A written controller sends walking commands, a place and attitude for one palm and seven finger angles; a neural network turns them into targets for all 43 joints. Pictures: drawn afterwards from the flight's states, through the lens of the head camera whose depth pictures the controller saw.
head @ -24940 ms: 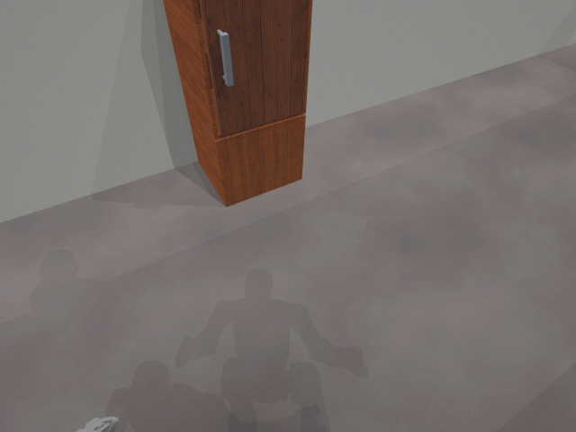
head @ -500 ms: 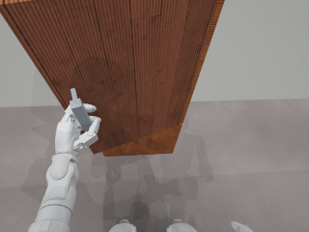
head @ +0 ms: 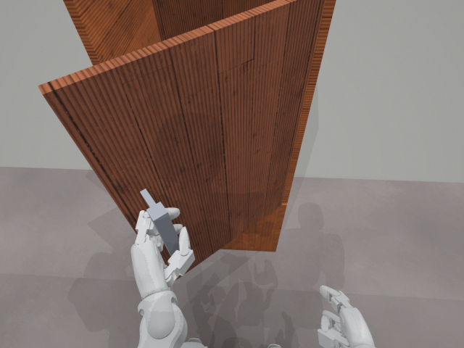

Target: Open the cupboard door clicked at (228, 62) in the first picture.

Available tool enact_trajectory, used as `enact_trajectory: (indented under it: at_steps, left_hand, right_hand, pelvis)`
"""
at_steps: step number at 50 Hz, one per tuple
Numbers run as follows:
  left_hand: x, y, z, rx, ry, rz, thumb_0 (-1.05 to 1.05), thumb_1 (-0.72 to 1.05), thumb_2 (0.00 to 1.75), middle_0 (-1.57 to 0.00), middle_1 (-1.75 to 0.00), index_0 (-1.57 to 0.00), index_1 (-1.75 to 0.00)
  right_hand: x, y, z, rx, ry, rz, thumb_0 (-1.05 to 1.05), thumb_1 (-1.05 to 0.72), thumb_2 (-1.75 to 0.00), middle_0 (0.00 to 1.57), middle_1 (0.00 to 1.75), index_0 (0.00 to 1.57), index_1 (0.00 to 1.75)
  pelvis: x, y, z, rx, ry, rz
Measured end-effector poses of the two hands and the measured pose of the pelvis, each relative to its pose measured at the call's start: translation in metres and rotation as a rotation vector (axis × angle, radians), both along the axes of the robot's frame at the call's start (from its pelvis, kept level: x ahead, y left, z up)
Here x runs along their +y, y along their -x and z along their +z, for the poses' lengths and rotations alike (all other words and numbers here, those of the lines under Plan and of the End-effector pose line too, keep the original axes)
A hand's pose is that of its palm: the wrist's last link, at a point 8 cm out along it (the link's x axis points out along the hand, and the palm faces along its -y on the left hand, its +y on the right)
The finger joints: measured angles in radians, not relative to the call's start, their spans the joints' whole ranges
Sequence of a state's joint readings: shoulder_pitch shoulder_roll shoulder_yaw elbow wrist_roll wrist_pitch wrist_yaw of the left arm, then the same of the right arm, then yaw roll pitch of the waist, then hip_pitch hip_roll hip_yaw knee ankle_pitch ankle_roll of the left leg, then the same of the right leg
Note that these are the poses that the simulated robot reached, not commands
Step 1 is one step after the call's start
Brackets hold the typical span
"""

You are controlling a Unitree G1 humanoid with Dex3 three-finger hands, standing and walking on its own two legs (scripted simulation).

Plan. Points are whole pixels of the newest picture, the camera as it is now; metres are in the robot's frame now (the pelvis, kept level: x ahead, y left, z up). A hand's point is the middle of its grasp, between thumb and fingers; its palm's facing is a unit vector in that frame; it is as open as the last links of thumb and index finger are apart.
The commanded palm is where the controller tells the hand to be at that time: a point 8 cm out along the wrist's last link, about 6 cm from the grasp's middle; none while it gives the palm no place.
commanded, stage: open thumb and fingers to let go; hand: left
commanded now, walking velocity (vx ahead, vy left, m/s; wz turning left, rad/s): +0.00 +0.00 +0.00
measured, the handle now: (163, 227) +0.32 +0.13 +0.03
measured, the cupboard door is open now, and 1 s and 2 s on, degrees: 41 39 40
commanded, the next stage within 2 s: slide the hand sideways off the handle in 0.86 s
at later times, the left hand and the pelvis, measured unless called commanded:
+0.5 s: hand (189, 255) +0.27 +0.08 +0.03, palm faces +0.38 -0.92 -0.04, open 11.6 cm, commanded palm +0.22 +0.14 +0.03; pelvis -0.03 -0.03 -0.01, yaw +0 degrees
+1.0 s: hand (181, 256) +0.27 +0.10 +0.03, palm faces +0.32 -0.95 -0.01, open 15.6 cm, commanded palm +0.23 +0.15 +0.03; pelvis -0.03 +0.01 -0.01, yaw -2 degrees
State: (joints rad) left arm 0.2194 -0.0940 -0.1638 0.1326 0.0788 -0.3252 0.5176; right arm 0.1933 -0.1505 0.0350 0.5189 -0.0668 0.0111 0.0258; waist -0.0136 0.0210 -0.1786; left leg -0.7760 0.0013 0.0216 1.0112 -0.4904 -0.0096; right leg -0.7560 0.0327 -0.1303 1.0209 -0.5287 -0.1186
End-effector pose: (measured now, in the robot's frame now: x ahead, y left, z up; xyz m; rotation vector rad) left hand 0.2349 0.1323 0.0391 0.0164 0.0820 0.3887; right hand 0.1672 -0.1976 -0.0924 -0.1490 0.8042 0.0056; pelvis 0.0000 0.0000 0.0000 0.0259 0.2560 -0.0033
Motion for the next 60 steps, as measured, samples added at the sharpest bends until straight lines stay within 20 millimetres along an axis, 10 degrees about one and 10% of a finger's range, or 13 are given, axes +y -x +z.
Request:
enact_trajectory:
  at_steps: [11,22,32,50,60]
  left_hand:
    - [-0.009,0.007,-0.004,-0.041,-0.057,0.015,0.02,0.6,0.75,-0.34,-1.31,-0.33,-1.33]
    - [-0.01,0.007,-0.003,-0.037,-0.027,0.003,0.01,0.07,0.54,-0.33,-1.25,-0.31,-1.27]
    - [0.002,0.015,0.0,-0.061,-0.015,0.017,0.0,-0.39,0.34,-0.29,-1.12,-0.28,-1.12]
    - [0.007,0.007,-0.004,-0.077,-0.004,-0.061,-0.01,-0.5,0.3,-0.25,-0.5,-0.24,-0.51]
    - [0.039,0.012,-0.002,-0.06,0.001,-0.539,-0.01,-0.5,0.3,-0.16,-0.34,-0.09,-0.36]
  right_hand:
    - [-0.051,0.03,-0.025,0.07,0.063,-0.022,0.02,-0.9,-0.9,0.2,0.3,0.2,0.3]
    - [-0.065,0.042,-0.023,0.036,0.048,-0.07,0.02,-0.9,-0.9,0.2,0.3,0.2,0.3]
    - [-0.058,0.046,-0.02,0.017,0.04,-0.078,0.02,-0.9,-0.9,0.2,0.3,0.2,0.3]
    - [-0.019,0.047,-0.015,0.005,0.062,-0.069,0.02,-0.9,-0.9,0.2,0.3,0.2,0.3]
    - [0.008,0.046,-0.004,-0.039,0.069,-0.083,0.02,-0.9,-0.9,0.2,0.3,0.2,0.3]
  pelvis:
    - [-0.024,0.015,-0.009,0.015,-0.027,0.021]
    - [-0.031,0.026,-0.008,0.001,-0.036,-0.011]
    - [-0.026,0.031,-0.009,-0.012,-0.03,-0.02]
    - [0.01,0.035,-0.01,-0.006,0.005,-0.025]
    - [0.042,0.032,-0.01,-0.028,0.042,-0.026]
